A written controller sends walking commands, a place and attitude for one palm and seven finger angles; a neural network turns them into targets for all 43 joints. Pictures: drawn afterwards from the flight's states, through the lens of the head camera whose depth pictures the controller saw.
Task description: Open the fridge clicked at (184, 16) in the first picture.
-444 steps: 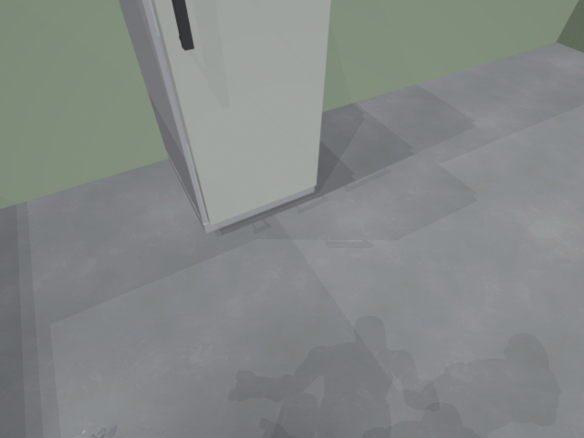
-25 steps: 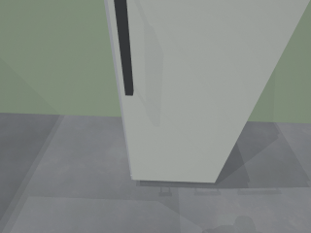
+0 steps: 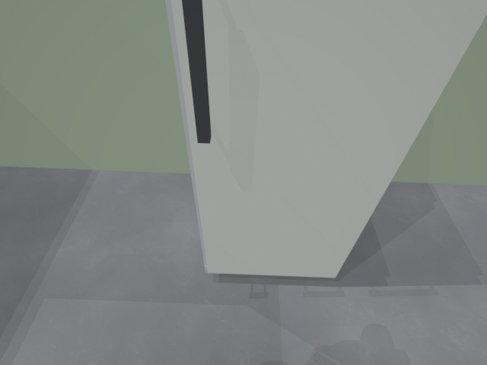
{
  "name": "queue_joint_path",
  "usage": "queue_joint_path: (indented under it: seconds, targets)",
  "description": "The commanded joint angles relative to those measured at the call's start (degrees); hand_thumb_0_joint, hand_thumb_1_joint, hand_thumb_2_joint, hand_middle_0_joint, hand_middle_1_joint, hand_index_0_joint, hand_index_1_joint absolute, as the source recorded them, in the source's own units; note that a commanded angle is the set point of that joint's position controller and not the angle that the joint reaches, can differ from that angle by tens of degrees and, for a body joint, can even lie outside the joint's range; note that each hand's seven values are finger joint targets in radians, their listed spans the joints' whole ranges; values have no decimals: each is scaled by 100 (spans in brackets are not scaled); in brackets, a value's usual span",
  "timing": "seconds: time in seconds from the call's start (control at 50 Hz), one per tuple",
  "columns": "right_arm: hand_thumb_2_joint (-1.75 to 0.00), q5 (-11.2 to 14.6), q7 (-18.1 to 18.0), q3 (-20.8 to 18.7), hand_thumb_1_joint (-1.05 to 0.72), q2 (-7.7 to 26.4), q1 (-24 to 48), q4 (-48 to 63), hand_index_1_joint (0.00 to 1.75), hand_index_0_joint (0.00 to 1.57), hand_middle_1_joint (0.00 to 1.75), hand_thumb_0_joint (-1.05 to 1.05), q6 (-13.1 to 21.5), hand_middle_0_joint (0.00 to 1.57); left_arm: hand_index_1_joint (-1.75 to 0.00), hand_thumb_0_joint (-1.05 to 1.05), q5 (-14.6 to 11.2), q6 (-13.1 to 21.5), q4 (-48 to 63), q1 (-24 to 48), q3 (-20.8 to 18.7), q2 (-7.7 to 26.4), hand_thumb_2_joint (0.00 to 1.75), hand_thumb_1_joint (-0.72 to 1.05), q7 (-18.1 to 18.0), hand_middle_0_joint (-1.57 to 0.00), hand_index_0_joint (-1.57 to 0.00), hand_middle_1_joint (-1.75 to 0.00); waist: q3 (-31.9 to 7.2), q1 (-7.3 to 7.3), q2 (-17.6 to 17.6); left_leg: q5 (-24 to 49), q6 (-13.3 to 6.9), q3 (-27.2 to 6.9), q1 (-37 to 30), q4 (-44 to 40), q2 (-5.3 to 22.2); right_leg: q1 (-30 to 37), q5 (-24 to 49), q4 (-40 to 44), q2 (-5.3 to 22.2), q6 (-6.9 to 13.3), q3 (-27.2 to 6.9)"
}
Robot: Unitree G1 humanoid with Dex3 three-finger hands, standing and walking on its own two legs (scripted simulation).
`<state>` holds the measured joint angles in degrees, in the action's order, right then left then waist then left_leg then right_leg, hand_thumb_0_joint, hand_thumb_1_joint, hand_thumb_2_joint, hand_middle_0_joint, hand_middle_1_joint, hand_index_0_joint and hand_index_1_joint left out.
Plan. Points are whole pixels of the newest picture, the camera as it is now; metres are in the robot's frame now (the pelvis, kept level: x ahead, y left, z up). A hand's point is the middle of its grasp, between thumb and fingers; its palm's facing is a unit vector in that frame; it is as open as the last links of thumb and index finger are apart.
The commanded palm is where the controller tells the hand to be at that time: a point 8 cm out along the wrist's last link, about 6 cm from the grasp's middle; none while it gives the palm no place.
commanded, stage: look again from close up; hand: left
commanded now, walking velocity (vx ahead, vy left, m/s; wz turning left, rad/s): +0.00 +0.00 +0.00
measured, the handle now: (199, 52) +0.56 +0.12 +0.25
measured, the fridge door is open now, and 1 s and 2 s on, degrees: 0 0 0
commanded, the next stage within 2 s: none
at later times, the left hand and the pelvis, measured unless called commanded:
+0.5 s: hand out of the picture +0.00 +0.17 -0.18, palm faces +0.00 -0.98 -0.20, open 7.4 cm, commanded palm none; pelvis +0.01 +0.00 +0.00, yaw +0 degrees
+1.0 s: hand out of the picture -0.01 +0.15 -0.18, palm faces +0.01 -0.98 -0.18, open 7.4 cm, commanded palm none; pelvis +0.01 -0.01 +0.00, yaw -1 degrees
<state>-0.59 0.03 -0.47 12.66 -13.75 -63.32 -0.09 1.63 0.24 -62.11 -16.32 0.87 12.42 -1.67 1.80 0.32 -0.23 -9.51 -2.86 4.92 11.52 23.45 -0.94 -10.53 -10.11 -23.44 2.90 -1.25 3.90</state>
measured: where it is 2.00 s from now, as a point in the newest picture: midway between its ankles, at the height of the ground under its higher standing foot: outside the picture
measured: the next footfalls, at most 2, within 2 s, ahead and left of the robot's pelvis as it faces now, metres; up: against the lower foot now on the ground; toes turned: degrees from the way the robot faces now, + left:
none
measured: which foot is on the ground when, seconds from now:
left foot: down 0.00-1.00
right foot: down 0.00-1.00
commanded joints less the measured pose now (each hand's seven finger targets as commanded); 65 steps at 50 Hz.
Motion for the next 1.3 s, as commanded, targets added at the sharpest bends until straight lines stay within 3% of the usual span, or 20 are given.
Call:
queue_joint_path:
  seconds: [0.0,0.12,0.5,0.68,1.28]
  targets:
    - [-90,13,-60,-155,-90,770,-118,251,30,20,30,0,113,20,-30,0,-24,83,249,-244,-158,719,90,90,-53,-20,-20,-30,229,-22,-61,-826,133,-851,344,-781,768,-125,-341,517,444,203,-549]
    - [-90,12,-65,-149,-90,616,-153,214,30,20,30,0,117,20,-30,0,-25,88,236,-293,-155,577,90,90,-68,-20,-20,-30,169,-21,59,-692,149,-824,309,-759,759,-83,-211,479,434,190,-544]
    - [-90,27,-107,-104,-90,290,-453,82,30,20,30,0,120,20,-30,0,-42,90,98,-557,-139,230,90,90,-100,-20,-20,-30,183,-32,-24,-361,157,-765,175,-736,759,-26,-4,456,396,166,-494]
    - [-90,19,-120,-104,-90,186,-589,36,30,20,30,0,101,20,-30,0,-46,84,47,-678,-135,101,90,90,-103,-20,-20,-30,326,-12,25,-731,170,-747,234,-819,739,-165,-222,501,375,173,-529]
    - [-90,5,-139,-120,-90,114,-754,16,30,20,30,0,112,20,-30,0,-38,110,50,-727,-185,40,90,90,-90,-20,-20,-30,451,-11,18,-888,155,-721,320,-754,729,-344,-472,542,340,217,-611]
